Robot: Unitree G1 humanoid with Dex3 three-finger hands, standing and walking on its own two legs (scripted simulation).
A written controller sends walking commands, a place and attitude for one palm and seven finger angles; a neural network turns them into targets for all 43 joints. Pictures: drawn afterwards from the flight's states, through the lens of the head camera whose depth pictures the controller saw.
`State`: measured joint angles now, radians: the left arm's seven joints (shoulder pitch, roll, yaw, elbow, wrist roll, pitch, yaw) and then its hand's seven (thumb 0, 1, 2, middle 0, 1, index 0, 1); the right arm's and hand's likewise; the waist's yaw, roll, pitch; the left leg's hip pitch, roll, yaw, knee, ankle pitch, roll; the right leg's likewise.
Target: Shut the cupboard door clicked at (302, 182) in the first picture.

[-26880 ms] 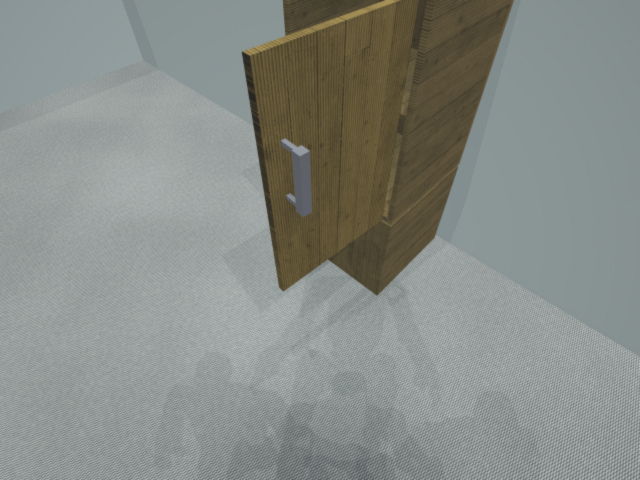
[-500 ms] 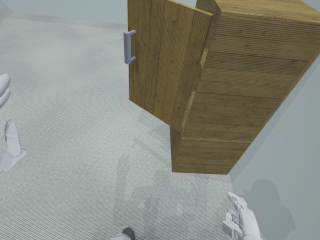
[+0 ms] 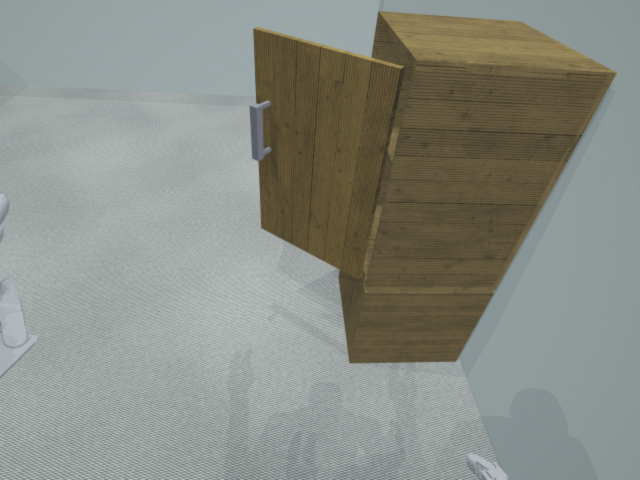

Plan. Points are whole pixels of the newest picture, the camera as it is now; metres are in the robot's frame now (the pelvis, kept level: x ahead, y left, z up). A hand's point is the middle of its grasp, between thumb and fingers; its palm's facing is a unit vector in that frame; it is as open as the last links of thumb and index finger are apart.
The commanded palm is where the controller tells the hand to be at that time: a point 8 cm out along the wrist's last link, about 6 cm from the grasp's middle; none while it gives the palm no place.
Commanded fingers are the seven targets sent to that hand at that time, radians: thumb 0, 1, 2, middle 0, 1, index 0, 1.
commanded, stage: stop stepping back and stand still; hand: left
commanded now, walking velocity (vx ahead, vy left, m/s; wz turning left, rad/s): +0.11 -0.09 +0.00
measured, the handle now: (262, 130) +0.92 +0.21 +0.02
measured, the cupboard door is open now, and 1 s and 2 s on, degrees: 52 52 52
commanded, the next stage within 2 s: let the arm hang, fingers relaxed in 0.30 s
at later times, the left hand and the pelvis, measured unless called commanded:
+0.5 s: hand (96, 379) +0.21 +0.27 +0.06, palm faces +0.33 -0.81 -0.49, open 7.4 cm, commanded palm none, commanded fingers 0.00 0.90 0.90 -0.20 -0.30 -0.20 -0.30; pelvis +0.00 +0.00 -0.01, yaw +4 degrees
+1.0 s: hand out of the picture -0.04 +0.19 -0.16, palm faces +0.09 -0.96 -0.25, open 7.2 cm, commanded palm none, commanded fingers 0.00 0.90 0.90 -0.20 -0.30 -0.20 -0.30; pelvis +0.00 -0.01 +0.01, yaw +4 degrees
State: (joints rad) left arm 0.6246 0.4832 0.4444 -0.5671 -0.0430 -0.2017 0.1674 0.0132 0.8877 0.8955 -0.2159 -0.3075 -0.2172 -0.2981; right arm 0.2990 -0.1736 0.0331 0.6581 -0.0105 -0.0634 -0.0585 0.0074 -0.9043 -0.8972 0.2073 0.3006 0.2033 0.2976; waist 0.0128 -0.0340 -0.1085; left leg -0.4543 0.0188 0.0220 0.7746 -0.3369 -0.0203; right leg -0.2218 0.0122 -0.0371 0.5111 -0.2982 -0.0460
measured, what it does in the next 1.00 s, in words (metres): steps on the spot: left foot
